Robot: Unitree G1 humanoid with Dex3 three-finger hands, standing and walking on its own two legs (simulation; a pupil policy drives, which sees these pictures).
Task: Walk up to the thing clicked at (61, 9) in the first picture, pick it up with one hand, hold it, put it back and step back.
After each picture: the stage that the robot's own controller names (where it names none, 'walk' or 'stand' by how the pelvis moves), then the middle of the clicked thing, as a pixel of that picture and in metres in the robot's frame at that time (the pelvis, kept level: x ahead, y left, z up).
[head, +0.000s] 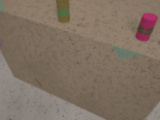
stand; (63, 10) +0.80 +0.12 +0.06
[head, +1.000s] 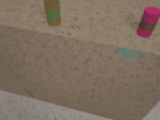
walk; (53, 12) +0.70 +0.13 +0.08
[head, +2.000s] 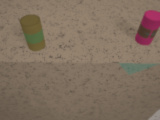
rise first; (33, 33) +0.50 +0.20 +0.11
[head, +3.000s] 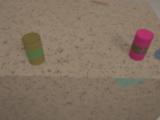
stand; (34, 49) +0.49 +0.21 +0.06
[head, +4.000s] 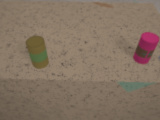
stand; (38, 52) +0.48 +0.19 +0.06
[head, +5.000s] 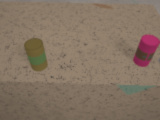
stand; (36, 55) +0.47 +0.19 +0.06
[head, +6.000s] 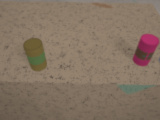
stand; (36, 55) +0.47 +0.19 +0.06
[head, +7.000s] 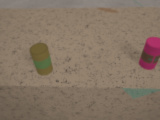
rise first; (42, 59) +0.45 +0.19 +0.06
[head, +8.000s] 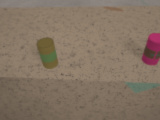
go down; (48, 53) +0.49 +0.19 +0.06
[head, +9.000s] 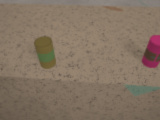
go down; (45, 53) +0.48 +0.18 +0.07
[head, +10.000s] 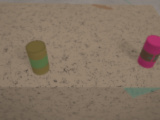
go down; (38, 58) +0.45 +0.17 +0.07
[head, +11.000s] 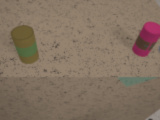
close in; (26, 45) +0.46 +0.18 +0.09
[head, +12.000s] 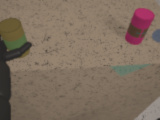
close; (15, 39) +0.48 +0.20 +0.11
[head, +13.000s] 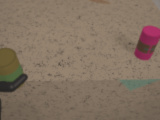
lift; (9, 70) +0.34 +0.22 +0.15
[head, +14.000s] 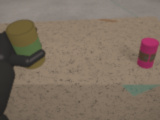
lift; (27, 45) +0.32 +0.16 +0.27
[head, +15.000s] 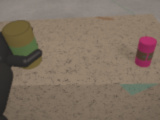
hold; (24, 46) +0.33 +0.17 +0.26
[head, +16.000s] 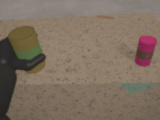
hold; (28, 50) +0.34 +0.16 +0.24
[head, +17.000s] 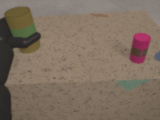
crouch; (24, 30) +0.40 +0.17 +0.27
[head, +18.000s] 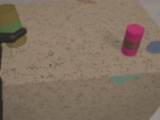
lower; (10, 26) +0.47 +0.20 +0.21
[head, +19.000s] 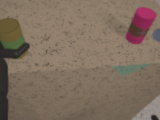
lower; (13, 39) +0.47 +0.20 +0.11
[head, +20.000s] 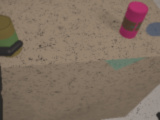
lower; (5, 37) +0.48 +0.21 +0.11
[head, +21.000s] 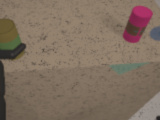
lower; (9, 40) +0.47 +0.20 +0.11
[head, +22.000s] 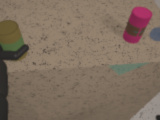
lower; (12, 41) +0.46 +0.20 +0.11
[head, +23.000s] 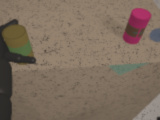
withdraw; (19, 45) +0.45 +0.18 +0.11
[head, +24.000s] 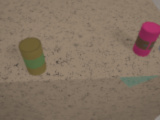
sink last; (33, 57) +0.42 +0.16 +0.10
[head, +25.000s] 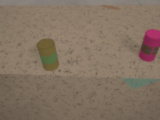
stand; (48, 55) +0.47 +0.18 +0.08
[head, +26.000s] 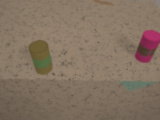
stand; (41, 58) +0.44 +0.17 +0.07
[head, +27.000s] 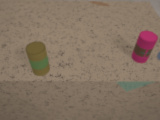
stand; (38, 59) +0.44 +0.18 +0.07
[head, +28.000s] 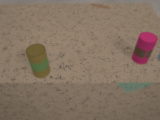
stand; (38, 61) +0.43 +0.17 +0.07
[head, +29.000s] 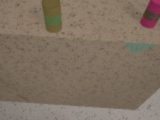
walk; (52, 16) +0.59 +0.12 +0.08
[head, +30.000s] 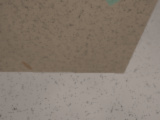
walk; out of the picture +0.93 +0.22 +0.09
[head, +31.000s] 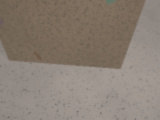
stand; out of the picture +1.22 +0.16 +0.08
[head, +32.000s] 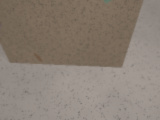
stand; out of the picture +1.19 +0.18 +0.06
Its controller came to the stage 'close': yes
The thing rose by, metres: 0.21
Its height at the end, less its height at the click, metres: +0.00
